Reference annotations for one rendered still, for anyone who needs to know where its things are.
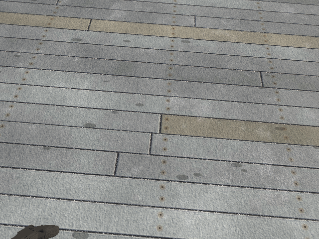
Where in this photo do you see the left robot hand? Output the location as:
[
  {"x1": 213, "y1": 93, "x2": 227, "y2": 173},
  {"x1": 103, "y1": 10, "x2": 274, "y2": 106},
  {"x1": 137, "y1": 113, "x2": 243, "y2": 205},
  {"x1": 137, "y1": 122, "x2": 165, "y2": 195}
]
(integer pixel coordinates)
[{"x1": 11, "y1": 225, "x2": 60, "y2": 239}]

